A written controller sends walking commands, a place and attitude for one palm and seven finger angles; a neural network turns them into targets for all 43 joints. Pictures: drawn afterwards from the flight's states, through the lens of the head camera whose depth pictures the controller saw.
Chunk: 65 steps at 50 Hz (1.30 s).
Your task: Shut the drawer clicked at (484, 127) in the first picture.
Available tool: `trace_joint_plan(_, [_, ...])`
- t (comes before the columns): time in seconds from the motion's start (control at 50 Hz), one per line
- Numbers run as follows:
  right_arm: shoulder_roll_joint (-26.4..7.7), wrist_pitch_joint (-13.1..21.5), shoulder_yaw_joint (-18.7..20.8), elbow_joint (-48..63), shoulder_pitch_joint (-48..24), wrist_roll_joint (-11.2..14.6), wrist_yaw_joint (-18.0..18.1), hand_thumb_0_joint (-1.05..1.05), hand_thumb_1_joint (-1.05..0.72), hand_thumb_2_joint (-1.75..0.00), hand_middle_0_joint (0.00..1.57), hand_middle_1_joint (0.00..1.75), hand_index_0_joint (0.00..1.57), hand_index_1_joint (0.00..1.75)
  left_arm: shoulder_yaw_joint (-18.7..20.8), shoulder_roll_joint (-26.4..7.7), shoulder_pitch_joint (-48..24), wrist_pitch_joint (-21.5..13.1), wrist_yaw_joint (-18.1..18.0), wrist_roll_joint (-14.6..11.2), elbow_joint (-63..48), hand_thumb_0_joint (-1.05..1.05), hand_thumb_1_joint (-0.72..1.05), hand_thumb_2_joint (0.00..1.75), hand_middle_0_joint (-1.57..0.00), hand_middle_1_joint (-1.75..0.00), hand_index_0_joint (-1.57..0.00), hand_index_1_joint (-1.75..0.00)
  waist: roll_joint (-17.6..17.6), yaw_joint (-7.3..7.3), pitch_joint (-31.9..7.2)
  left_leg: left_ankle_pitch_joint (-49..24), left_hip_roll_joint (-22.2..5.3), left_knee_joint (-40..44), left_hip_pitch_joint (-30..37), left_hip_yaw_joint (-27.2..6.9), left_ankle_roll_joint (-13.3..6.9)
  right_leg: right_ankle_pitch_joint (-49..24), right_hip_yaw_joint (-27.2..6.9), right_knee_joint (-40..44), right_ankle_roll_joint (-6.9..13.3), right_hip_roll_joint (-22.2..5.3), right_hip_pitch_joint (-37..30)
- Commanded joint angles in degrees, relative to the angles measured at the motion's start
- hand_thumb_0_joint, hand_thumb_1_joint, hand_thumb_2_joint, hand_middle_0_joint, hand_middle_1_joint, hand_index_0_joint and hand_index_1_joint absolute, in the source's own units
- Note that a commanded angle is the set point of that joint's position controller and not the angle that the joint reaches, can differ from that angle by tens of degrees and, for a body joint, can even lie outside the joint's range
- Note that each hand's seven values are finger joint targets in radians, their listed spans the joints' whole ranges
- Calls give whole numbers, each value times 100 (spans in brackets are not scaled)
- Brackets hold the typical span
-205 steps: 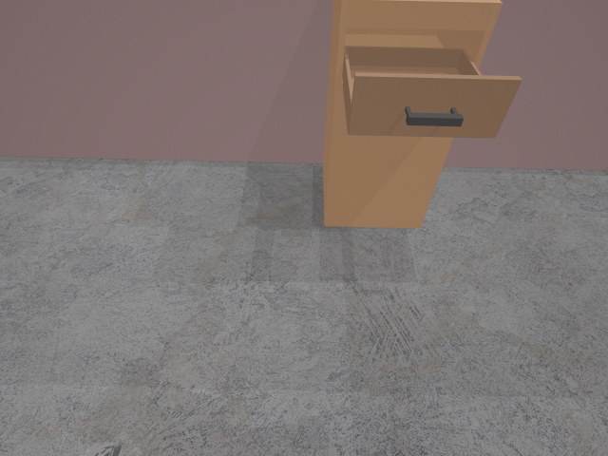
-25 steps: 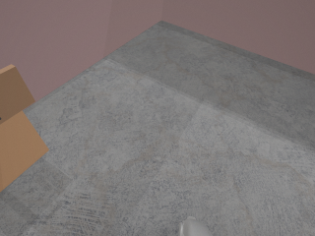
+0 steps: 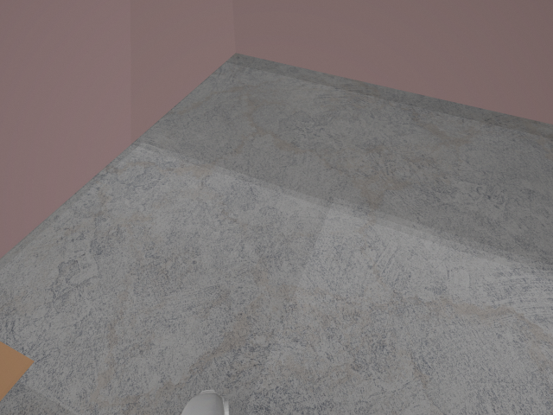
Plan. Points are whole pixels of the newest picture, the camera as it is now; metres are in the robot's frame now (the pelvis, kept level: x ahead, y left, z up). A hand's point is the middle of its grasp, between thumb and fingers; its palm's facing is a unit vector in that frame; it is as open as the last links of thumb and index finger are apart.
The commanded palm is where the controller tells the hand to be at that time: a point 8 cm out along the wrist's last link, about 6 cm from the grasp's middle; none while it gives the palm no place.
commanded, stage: turn to face it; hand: left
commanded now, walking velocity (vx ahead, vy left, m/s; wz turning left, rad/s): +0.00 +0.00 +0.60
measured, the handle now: out of the picture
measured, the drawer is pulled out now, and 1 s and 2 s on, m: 0.30 0.30 0.30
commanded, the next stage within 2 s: take the last steps up to it in 1.90 s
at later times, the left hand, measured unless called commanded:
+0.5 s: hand out of the picture +0.15 +0.24 -0.16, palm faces +0.26 -0.94 -0.23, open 7.4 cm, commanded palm none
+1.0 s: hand out of the picture +0.02 +0.20 -0.18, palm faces +0.57 -0.79 -0.24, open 7.4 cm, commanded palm none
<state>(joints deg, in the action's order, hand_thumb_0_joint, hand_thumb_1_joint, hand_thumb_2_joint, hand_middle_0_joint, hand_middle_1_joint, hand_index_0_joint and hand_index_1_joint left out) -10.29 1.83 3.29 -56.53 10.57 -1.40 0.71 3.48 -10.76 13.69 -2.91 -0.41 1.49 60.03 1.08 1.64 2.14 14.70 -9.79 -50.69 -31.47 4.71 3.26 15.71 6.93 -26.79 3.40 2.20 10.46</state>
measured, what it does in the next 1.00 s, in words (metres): steps on the spot, turning left: left foot, then right foot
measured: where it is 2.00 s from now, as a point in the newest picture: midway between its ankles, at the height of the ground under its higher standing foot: outside the picture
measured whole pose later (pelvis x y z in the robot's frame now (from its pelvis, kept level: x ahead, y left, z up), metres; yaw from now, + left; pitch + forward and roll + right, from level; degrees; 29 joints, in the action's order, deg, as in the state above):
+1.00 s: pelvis +0.10 +0.00 -0.01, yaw +34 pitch +0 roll +1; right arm -15.1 -3.3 4.1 -51.2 6.6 -1.1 -1.6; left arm 3.1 -12.6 14.6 1.5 -0.5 1.6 51.4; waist -1.7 -0.6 5.8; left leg 16.9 -2.2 -34.5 -16.7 5.9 2.3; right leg 22.4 15.1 -37.9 -2.5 -11.1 13.4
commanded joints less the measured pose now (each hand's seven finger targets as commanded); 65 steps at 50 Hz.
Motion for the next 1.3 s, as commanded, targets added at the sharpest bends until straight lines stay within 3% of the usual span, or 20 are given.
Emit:
trace_joint_plan(0.0, [-56,21,-67,99,309,44,-126,0,-90,-90,20,30,20,30,59,-675,265,-111,-46,-25,-157,0,90,90,-20,-30,-20,-30,-785,-146,32,-320,303,871,759,117,-104,-2345,-589,897,431,-1587,100])
trace_joint_plan(0.08, [-523,46,9,-56,834,3,-114,0,-90,-90,20,30,20,30,46,-665,376,27,-114,-52,-142,0,90,90,-20,-30,-20,-30,0,97,-256,-1959,410,2078,2209,-89,-284,-2275,-56,-701,-99,-1346,81])
trace_joint_plan(0.12, [-1379,-20,163,-33,1458,-30,-42,0,-90,-90,20,30,20,30,12,-412,675,85,-119,-139,-364,0,90,90,-20,-30,-20,-30,1870,198,-860,-4517,-1433,2801,3174,-2443,-1465,2271,181,-3406,-596,-318,1330])
trace_joint_plan(0.16, [-1295,-78,148,76,1000,6,51,0,-90,-90,20,30,20,30,68,-541,177,172,-136,-85,-502,0,90,90,-20,-30,-20,-30,1290,165,-701,-2596,-1322,3142,2662,-2733,-1641,1936,-594,-4373,-583,-549,2001])
trace_joint_plan(0.2, [-1002,-77,100,295,367,2,46,0,-90,-90,20,30,20,30,111,-495,10,207,-61,-52,-549,0,90,90,-20,-30,-20,-30,575,-87,-305,-1843,-828,3304,1902,-2047,-1360,1211,-679,-4129,-656,-763,1937])
trace_joint_plan(0.26, [-985,-87,134,413,220,22,23,0,-90,-90,20,30,20,30,140,-421,198,334,-64,-57,-568,0,90,90,-20,-30,-20,-30,599,-150,-555,-1418,-469,3439,1736,-1673,-1227,826,-599,-3611,-725,-722,1618])
trace_joint_plan(0.44, [-1216,-258,367,585,301,-26,-32,0,-90,-90,20,30,20,30,197,-389,-266,409,-92,-65,-1098,0,90,90,-20,-30,-20,-30,740,17,-562,-561,-320,3370,1660,-2397,-1334,916,-590,-2203,-759,-470,1395])
trace_joint_plan(0.52, [-1273,-330,446,745,78,-15,-63,0,-90,-90,20,30,20,30,211,-486,183,369,-120,-110,-1112,0,90,90,-20,-30,-20,-30,799,-199,-691,-728,-9,3072,1249,-2553,-1128,450,-478,-753,-663,-238,299])
trace_joint_plan(0.56, [-943,-376,432,870,0,58,-114,0,-90,-90,20,30,20,30,304,-914,588,315,-172,-46,-1082,0,90,90,-20,-30,-20,-30,-30,-409,-693,259,658,2065,95,-1978,-554,387,-1144,911,-348,-1065,-946])
trace_joint_plan(0.58, [-545,-373,354,1029,42,81,-133,0,-90,-90,20,30,20,30,390,-1523,473,271,-207,51,-1217,0,90,90,-20,-30,-20,-30,-1754,-430,-503,1330,1460,483,-924,-722,-46,695,-2915,1609,293,-2754,-1093])
trace_joint_plan(0.6, [-863,-370,412,1077,-67,-16,-135,0,-90,-90,20,30,20,30,337,-1530,71,305,-218,-9,-1382,0,90,90,-20,-30,-20,-30,-1450,-349,-346,1645,1139,-691,-638,-803,-115,417,-2730,1559,576,-3187,-96])
trace_joint_plan(0.66, [-758,-469,381,774,109,-15,-212,0,-90,-90,20,30,20,30,168,-937,-647,233,-180,-20,-1456,0,90,90,-20,-30,-20,-30,-1002,74,156,762,800,-1908,-455,-642,-7,-1125,-1188,982,279,-2175,379])
trace_joint_plan(0.7, [-679,-473,322,759,131,16,-233,0,-90,-90,20,30,20,30,148,-912,-495,207,-185,1,-1425,0,90,90,-20,-30,-20,-30,-1046,24,61,711,760,-1703,-378,-447,88,-2103,-705,725,244,-2075,24])
trace_joint_plan(0.86, [-676,-445,157,1018,-753,61,-257,0,-90,-90,20,30,20,30,247,-1383,341,297,-141,26,-1153,0,90,90,-20,-30,-20,-30,-1423,-486,-259,1050,823,409,425,141,56,-3263,-284,202,270,-2287,-731])
trace_joint_plan(0.94, [-911,-358,208,962,-243,44,-226,0,-90,-90,20,30,20,30,314,-1475,172,345,-97,-30,-1150,0,90,90,-20,-30,-20,-30,-1210,-163,-586,-2,919,2182,1732,328,-117,-3044,247,-783,-146,-2208,-430])
trace_joint_plan(0.96, [-1309,-293,313,876,199,12,-211,0,-90,-90,20,30,20,30,308,-1344,164,352,-68,-70,-1228,0,90,90,-20,-30,-20,-30,-388,91,-988,-1295,423,2695,2967,-266,-375,-2340,422,-1860,-448,-2011,408])
trace_joint_plan(0.98, [-2021,-267,490,873,575,3,-183,0,-90,-90,20,30,20,30,201,-939,-2,354,-10,-103,-1503,0,90,90,-20,-30,-20,-30,1505,319,-1101,-3671,-1228,2728,3989,-2348,-1161,1524,494,-3240,-910,-1152,2246])
trace_joint_plan(1.0, [-2137,-296,502,713,953,71,-150,0,-90,-90,20,30,20,30,144,-896,-336,410,-44,-46,-1685,0,90,90,-20,-30,-20,-30,1208,441,-1149,-4496,-1634,2661,3777,-2503,-1668,2337,-145,-3865,-886,-1056,2567])
trace_joint_plan(1.1, [-1469,-243,299,1016,-294,11,-31,0,-90,-90,20,30,20,30,222,-884,-259,465,1,-56,-1323,0,90,90,-20,-30,-20,-30,899,-58,-510,-2409,-385,2922,2207,-1542,-1194,955,-590,-3784,-891,-929,2012])
trace_joint_plan(1.28, [-1556,-360,400,1054,-325,-17,-93,0,-90,-90,20,30,20,30,174,-792,-121,431,-52,-96,-1479,0,90,90,-20,-30,-20,-30,847,-98,-458,-1430,-162,2869,1578,-2351,-1231,827,-491,-1571,-788,-401,809])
